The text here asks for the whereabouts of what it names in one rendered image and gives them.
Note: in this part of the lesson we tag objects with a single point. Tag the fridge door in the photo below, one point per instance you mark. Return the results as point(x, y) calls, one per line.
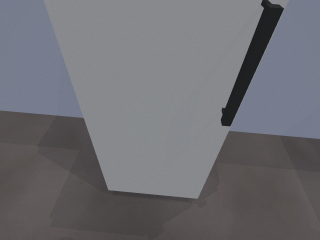
point(151, 78)

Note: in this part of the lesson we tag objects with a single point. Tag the handle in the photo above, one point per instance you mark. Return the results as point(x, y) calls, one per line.
point(262, 35)

